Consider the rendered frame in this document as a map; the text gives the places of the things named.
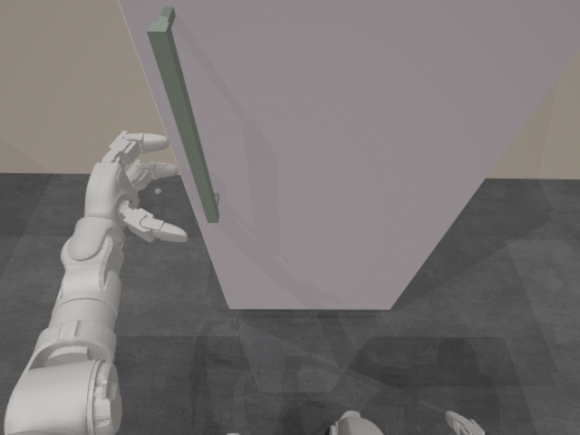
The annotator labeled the handle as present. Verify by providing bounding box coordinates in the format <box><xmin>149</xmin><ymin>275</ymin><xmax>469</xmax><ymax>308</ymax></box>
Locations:
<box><xmin>147</xmin><ymin>6</ymin><xmax>219</xmax><ymax>223</ymax></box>

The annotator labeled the robot right shin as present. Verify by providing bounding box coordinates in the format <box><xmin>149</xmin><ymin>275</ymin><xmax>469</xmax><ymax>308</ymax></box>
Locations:
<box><xmin>340</xmin><ymin>411</ymin><xmax>361</xmax><ymax>420</ymax></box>

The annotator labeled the robot left forearm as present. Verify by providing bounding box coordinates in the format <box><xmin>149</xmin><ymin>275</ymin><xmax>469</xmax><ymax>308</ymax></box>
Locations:
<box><xmin>4</xmin><ymin>217</ymin><xmax>126</xmax><ymax>435</ymax></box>

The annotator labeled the robot left hand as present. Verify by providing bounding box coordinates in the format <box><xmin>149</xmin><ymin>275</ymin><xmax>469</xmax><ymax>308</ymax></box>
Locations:
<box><xmin>84</xmin><ymin>130</ymin><xmax>188</xmax><ymax>242</ymax></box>

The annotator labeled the robot right thigh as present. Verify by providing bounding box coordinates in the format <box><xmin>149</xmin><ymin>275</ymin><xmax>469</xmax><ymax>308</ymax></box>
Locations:
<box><xmin>330</xmin><ymin>417</ymin><xmax>383</xmax><ymax>435</ymax></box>

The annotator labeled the robot left upper arm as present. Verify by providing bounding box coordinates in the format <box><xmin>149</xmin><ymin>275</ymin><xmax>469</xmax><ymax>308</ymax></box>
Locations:
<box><xmin>8</xmin><ymin>359</ymin><xmax>122</xmax><ymax>435</ymax></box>

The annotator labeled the robot right hand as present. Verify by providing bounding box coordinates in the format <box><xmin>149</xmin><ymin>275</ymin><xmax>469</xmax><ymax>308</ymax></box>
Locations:
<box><xmin>445</xmin><ymin>411</ymin><xmax>485</xmax><ymax>435</ymax></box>

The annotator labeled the fridge door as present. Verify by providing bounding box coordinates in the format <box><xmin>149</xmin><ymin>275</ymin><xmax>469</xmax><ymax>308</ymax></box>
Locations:
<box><xmin>119</xmin><ymin>0</ymin><xmax>580</xmax><ymax>310</ymax></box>

